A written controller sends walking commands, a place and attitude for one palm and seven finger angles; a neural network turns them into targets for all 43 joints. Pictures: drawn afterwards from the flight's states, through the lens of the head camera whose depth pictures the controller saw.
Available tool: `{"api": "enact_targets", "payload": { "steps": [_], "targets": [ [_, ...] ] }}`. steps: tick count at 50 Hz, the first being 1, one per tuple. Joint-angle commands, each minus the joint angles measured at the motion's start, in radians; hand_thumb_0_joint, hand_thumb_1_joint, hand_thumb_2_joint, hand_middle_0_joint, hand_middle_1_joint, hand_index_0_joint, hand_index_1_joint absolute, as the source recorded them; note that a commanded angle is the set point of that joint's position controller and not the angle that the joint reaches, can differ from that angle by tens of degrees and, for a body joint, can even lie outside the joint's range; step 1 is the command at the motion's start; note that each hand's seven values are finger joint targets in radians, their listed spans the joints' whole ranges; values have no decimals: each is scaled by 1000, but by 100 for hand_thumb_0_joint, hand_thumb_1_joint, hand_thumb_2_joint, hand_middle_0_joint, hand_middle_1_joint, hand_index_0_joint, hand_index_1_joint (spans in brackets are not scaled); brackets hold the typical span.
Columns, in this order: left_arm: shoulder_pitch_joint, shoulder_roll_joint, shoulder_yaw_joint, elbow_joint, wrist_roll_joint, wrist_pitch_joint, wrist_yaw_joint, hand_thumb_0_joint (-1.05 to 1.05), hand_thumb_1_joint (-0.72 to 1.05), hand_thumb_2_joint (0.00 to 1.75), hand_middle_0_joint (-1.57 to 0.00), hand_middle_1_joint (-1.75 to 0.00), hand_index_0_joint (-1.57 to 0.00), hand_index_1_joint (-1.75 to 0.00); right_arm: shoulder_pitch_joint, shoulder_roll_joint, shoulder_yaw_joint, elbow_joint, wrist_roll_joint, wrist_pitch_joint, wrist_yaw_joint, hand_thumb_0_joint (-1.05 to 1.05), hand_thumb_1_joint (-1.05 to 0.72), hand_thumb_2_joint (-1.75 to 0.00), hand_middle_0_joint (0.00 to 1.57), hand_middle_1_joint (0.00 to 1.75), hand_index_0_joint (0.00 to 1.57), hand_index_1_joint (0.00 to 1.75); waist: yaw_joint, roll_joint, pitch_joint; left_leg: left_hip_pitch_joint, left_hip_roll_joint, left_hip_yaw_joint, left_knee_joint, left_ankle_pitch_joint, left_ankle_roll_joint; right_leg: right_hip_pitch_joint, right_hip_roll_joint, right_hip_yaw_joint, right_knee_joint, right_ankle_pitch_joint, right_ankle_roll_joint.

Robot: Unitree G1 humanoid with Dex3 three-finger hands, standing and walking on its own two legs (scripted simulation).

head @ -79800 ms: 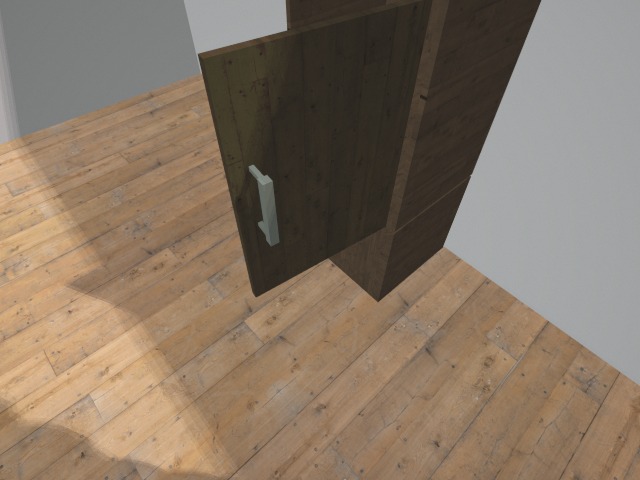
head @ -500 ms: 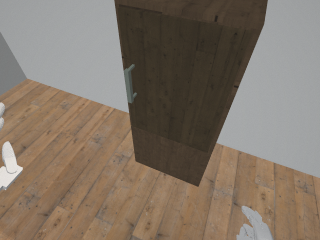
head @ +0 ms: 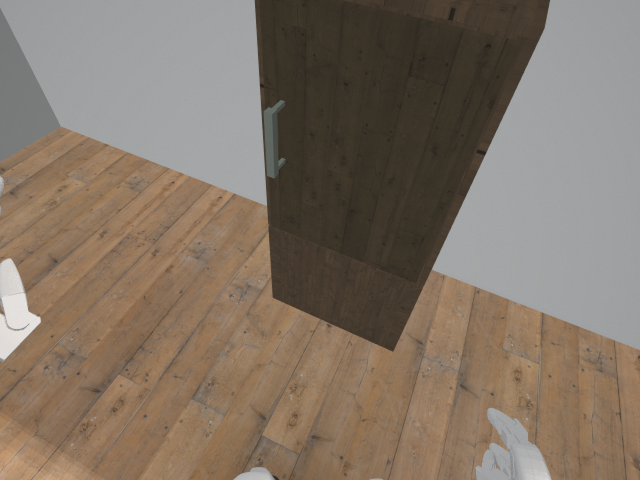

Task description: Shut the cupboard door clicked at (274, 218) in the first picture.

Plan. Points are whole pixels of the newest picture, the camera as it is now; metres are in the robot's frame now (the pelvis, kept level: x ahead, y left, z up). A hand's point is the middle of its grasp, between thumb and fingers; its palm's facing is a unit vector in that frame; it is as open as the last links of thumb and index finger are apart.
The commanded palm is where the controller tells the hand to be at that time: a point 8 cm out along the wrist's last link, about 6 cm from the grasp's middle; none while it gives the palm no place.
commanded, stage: step back with the hand held close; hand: left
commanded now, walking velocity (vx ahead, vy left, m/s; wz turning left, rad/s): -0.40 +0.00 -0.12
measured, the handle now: (276, 140) +0.76 +0.11 -0.02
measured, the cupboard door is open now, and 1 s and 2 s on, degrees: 0 0 0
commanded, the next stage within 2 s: stop stepping back and stand still in 0.34 s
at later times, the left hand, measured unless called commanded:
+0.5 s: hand out of the picture +0.14 +0.30 +0.19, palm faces +0.40 -0.81 -0.42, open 7.4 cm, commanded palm +0.06 +0.34 +0.19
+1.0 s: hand out of the picture +0.05 +0.34 +0.18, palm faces +0.34 -0.86 -0.39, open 7.4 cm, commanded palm -0.01 +0.38 +0.19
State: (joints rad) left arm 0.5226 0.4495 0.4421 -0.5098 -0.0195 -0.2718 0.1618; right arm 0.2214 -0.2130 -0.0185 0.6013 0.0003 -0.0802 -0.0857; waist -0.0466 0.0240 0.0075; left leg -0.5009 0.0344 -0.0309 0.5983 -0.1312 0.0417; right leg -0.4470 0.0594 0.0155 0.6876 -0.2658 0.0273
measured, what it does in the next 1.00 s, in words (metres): walks backwards: right foot, then right foot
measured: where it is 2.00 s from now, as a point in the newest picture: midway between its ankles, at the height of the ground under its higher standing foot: outside the picture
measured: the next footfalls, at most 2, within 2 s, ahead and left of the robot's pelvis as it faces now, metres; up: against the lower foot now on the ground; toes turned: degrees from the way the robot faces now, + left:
right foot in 0.08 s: -0.02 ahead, -0.14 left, +0.00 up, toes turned +7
right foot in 0.66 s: -0.13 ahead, -0.03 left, +0.00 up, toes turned -5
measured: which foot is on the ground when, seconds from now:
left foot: down 0.00-0.64, up 0.66-0.82, down 0.84-1.00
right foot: up 0.00-0.06, down 0.08-0.46, up 0.48-0.64, down 0.66-0.84, up 0.86-1.00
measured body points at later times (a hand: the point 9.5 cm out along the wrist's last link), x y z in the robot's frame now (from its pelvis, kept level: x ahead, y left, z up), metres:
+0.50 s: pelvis -0.08 +0.04 +0.00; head -0.08 +0.07 +0.45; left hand +0.11 +0.34 +0.21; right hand +0.09 -0.21 -0.06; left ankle +0.12 +0.10 -0.72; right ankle -0.07 -0.13 -0.71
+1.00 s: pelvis -0.18 +0.10 +0.01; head -0.20 +0.13 +0.46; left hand +0.03 +0.39 +0.20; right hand -0.08 -0.13 -0.07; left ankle -0.12 +0.22 -0.72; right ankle -0.19 +0.01 -0.68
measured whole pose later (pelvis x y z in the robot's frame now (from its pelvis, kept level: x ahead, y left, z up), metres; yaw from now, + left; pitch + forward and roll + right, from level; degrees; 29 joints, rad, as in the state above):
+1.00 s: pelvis -0.18 +0.10 +0.01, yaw -6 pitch -1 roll -2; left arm 0.53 0.42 0.42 -0.49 -0.04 -0.14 0.16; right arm 0.28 -0.13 0.05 0.64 -0.02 -0.10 -0.05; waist -0.05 -0.04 -0.04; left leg -0.29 0.08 0.07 0.50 -0.19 0.00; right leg -0.41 0.05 -0.06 0.89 -0.40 -0.01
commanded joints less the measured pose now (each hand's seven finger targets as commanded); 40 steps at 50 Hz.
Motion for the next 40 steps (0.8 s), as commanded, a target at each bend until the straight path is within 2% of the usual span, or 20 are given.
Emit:
{"api": "enact_targets", "payload": {
  "steps": [1,4,6,8,12,14,16,19,21,23,24,26,30,31,32,33,34,35,36,40],
  "targets": [
    [33,163,172,-168,-19,-71,11,0,90,90,-20,-30,-20,-30,-116,-144,-65,-158,0,-89,-8,0,-90,-90,20,30,20,30,52,160,-148,-215,242,-200,-333,-490,88,373,30,32,75,-87,-14],
    [28,172,167,-185,-33,-83,-2,0,90,90,-20,-30,-20,-30,-111,-136,-51,-128,-12,-98,1,0,-90,-90,20,30,20,30,41,162,-96,-63,168,-102,-237,-376,26,232,-31,102,-162,14,-58],
    [-34,182,147,-221,-43,-111,2,0,90,90,-20,-30,-20,-30,-95,-103,-34,-101,-16,-105,-3,0,-90,-90,20,30,20,30,29,78,-180,241,105,1,-116,3,-29,60,-124,207,-250,253,-81],
    [-106,176,92,-244,-40,-105,1,0,90,90,-20,-30,-20,-30,-78,-109,-51,-88,6,-109,-10,0,-90,-90,20,30,20,30,18,-28,-317,466,71,85,-42,304,-46,47,-103,160,-243,530,1],
    [-101,186,112,-196,-39,-79,-11,0,90,90,-20,-30,-20,-30,-134,-107,-46,-123,6,-84,-14,0,-90,-90,20,30,20,30,21,29,-171,344,93,50,-149,-100,-40,-13,-55,138,-298,54,-26],
    [-93,202,130,-165,-38,-84,-9,0,90,90,-20,-30,-20,-30,-127,-102,-48,-126,4,-69,-9,0,-90,-90,20,30,20,30,17,10,-100,335,59,59,-69,-226,-61,-132,-104,204,-396,-191,-69],
    [-73,221,142,-152,-31,-81,-1,0,90,90,-20,-30,-20,-30,-118,-87,-40,-124,-7,-58,-8,0,-90,-90,20,30,20,30,22,-46,-55,383,17,71,28,-184,-85,-259,-154,221,-465,-252,-101],
    [-93,201,114,-121,-28,-71,-2,0,90,90,-20,-30,-20,-30,-98,-101,-35,-131,1,-46,-11,0,-90,-90,20,30,20,30,12,-65,-9,381,0,55,12,-161,-83,-300,-115,156,-437,-192,-75],
    [-111,197,114,-132,-36,-74,-11,0,90,90,-20,-30,-20,-30,-96,-119,-39,-140,6,-52,-15,0,-90,-90,20,30,20,30,12,47,-11,313,61,-28,-179,-272,-67,-214,-22,72,-333,-236,-39],
    [-79,167,135,-140,-43,-77,-20,0,90,90,-20,-30,-20,-30,-107,-150,-54,-160,1,-73,-13,0,-90,-90,20,30,20,30,34,306,-103,4,233,-235,-575,-710,-12,179,117,-47,34,-241,-10],
    [-52,179,152,-168,-47,-74,-25,0,90,90,-20,-30,-20,-30,-113,-150,-63,-161,-10,-81,-9,0,-90,-90,20,30,20,30,57,345,-180,-52,287,-256,-638,-740,-34,300,136,-70,211,-268,-23],
    [-17,210,168,-265,-64,-72,-32,0,90,90,-20,-30,-20,-30,-98,-119,-63,-166,-13,-99,10,0,-90,-90,20,30,20,30,78,251,-274,110,241,-119,-564,-538,-67,264,125,-90,270,-319,-41],
    [75,204,164,-343,-80,-12,-11,0,90,90,-20,-30,-20,-30,-78,-93,-56,-153,-13,-117,35,0,-90,-90,20,30,20,30,81,301,-297,247,140,117,-456,-402,-152,306,113,-188,-74,-317,-59],
    [83,195,145,-348,-74,8,-6,0,90,90,-20,-30,-20,-30,-66,-89,-54,-137,-16,-106,36,0,-90,-90,20,30,20,30,77,203,-261,264,55,213,-273,-374,-186,266,47,-167,-257,-320,-95],
    [61,226,161,-354,-63,22,3,0,90,90,-20,-30,-20,-30,-65,-91,-55,-112,-2,-88,36,0,-90,-90,20,30,20,30,64,-77,-184,336,-22,261,186,-300,-184,-16,-161,54,-437,-365,-171],
    [-38,276,182,-391,-58,23,12,0,90,90,-20,-30,-20,-30,-76,-113,-61,-90,-8,-74,34,0,-90,-90,20,30,20,30,46,-261,-75,263,-17,20,625,-299,-121,-324,-441,433,-585,-504,-283],
    [-142,285,208,-308,-56,34,23,0,90,90,-20,-30,-20,-30,-51,-116,-45,-59,-33,-59,26,0,-90,-90,20,30,20,30,8,-174,-25,140,33,-67,768,-264,-98,-340,-478,371,-541,-387,-317],
    [-239,244,155,-303,-60,50,13,0,90,90,-20,-30,-20,-30,-58,-78,-9,-84,-12,-50,28,0,-90,-90,20,30,20,30,15,-184,-52,83,22,-47,705,-262,-93,-296,-387,381,-578,-642,-252],
    [-209,154,90,-129,-47,70,23,0,90,90,-20,-30,-20,-30,-64,-79,-3,-88,-14,-48,4,0,-90,-90,20,30,20,30,2,-106,44,83,61,-17,486,-235,-70,-207,-310,265,-522,-542,-189],
    [-320,114,-10,-44,-10,76,35,0,90,90,-20,-30,-20,-30,-73,-125,-8,-64,-1,-63,-27,0,-90,-90,20,30,20,30,4,31,108,259,36,35,-105,-337,-25,-122,-201,115,-285,-393,-131]
  ]
}}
